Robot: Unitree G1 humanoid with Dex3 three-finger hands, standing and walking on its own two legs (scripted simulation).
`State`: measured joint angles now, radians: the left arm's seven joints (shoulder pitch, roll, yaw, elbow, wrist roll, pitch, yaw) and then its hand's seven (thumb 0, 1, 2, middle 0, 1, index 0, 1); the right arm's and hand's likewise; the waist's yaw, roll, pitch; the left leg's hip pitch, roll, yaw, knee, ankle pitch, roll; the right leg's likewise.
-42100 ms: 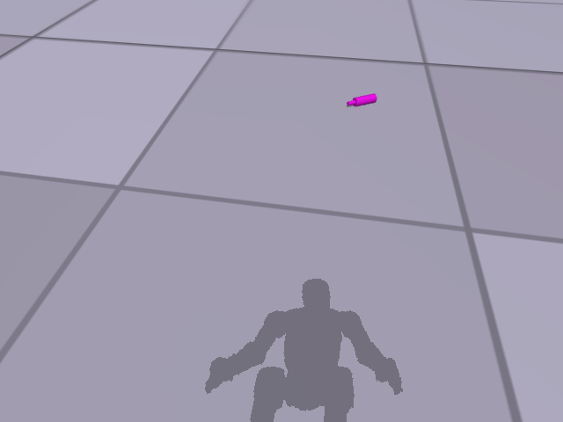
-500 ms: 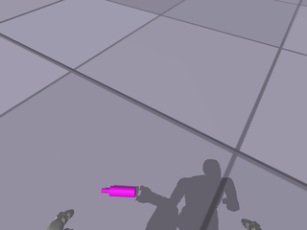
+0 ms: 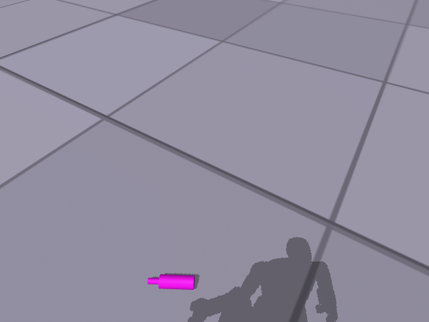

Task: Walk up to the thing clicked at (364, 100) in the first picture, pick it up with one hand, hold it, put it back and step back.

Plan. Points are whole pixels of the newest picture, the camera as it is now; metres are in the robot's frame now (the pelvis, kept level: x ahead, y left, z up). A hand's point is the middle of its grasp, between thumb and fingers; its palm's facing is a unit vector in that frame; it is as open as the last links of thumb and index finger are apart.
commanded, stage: stand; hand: left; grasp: from above
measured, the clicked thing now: (171, 281) +0.48 +0.22 -0.75
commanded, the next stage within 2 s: step back in 1.80 s
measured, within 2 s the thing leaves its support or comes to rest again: neither
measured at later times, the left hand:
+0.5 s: hand out of the picture +0.04 +0.23 -0.16, palm faces +0.02 -0.95 -0.32, open 7.4 cm
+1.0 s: hand out of the picture +0.08 +0.22 -0.16, palm faces +0.02 -0.95 -0.32, open 7.4 cm
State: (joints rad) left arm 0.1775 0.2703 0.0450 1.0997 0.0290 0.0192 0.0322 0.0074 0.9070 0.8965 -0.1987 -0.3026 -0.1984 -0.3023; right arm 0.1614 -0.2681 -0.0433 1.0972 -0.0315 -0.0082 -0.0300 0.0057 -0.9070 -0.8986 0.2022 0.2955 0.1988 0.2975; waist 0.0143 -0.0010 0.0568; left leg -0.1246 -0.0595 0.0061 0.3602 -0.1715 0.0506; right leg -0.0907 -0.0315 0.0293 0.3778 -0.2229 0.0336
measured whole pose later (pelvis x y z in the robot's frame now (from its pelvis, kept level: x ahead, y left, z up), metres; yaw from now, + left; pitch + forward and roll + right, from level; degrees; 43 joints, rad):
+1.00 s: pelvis +0.01 -0.02 +0.00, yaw +0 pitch -3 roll +0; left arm 0.11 0.30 0.03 1.15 0.02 0.00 0.01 0.01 0.91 0.90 -0.20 -0.30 -0.20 -0.30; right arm 0.11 -0.32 -0.02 1.15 -0.02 -0.02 -0.02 0.00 -0.91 -0.90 0.20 0.30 0.20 0.30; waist -0.01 0.00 0.05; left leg -0.11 -0.03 -0.01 0.31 -0.15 0.03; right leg -0.06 0.00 0.02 0.31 -0.20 0.01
